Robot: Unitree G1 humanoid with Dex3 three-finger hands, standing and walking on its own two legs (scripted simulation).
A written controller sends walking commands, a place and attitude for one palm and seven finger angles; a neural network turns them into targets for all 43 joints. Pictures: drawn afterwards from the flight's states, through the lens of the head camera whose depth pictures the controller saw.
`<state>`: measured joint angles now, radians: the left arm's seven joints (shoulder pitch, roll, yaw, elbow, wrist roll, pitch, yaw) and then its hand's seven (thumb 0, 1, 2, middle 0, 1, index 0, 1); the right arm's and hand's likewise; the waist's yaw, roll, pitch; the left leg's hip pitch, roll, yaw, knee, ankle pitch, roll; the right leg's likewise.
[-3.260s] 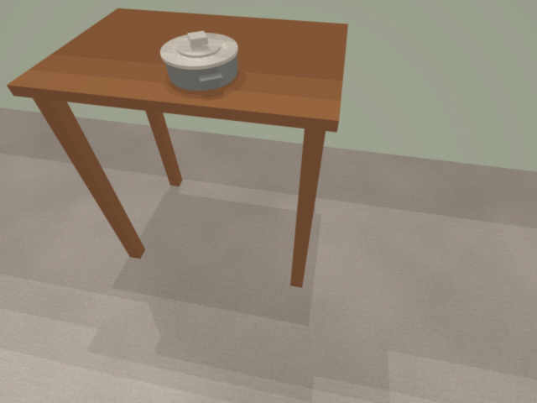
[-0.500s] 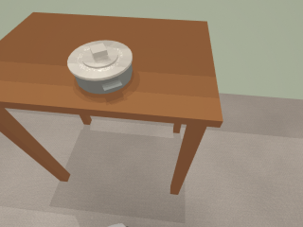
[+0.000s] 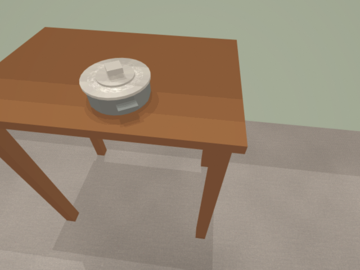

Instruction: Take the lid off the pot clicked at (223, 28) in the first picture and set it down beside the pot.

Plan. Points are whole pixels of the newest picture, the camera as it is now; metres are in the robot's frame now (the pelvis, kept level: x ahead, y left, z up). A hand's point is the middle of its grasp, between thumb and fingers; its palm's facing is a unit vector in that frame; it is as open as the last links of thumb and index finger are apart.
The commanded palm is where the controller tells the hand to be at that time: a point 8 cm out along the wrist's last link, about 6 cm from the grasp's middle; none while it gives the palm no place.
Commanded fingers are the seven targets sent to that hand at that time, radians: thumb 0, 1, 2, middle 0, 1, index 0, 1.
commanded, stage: come to a stop and stand still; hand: left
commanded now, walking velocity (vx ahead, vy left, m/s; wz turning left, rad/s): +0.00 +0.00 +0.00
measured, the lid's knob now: (113, 68) +0.56 +0.21 +0.16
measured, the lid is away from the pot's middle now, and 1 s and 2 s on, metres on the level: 0.00 0.00 0.00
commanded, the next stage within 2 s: look again from close up in 0.02 s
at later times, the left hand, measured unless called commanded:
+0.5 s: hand out of the picture +0.03 +0.23 -0.18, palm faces +0.04 -0.97 -0.22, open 7.4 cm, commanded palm none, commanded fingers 0.00 0.90 0.90 -0.20 -0.30 -0.20 -0.30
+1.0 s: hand out of the picture +0.02 +0.24 -0.18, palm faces +0.02 -0.98 -0.19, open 7.4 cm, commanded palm none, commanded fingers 0.00 0.90 0.90 -0.20 -0.30 -0.20 -0.30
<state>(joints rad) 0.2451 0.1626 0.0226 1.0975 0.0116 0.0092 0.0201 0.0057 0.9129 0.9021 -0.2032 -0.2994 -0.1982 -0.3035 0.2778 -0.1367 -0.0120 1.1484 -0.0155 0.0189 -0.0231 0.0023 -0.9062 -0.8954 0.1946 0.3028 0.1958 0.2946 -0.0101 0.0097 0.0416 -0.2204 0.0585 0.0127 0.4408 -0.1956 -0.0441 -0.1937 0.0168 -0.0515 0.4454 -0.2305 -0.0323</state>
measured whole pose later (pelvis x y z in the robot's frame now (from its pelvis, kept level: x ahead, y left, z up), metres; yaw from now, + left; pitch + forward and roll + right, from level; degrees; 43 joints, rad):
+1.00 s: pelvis +0.01 +0.05 -0.01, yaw +0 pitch -1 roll -1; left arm 0.29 0.18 0.00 1.03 0.02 0.00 0.03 0.01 0.90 0.90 -0.20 -0.30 -0.20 -0.30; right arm 0.20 -0.17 0.00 1.06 -0.01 0.00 -0.01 0.00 -0.92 -0.90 0.20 0.30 0.20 0.29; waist 0.01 -0.02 0.05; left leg -0.26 -0.01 0.04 0.54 -0.26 0.04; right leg -0.22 -0.06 -0.02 0.51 -0.27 0.05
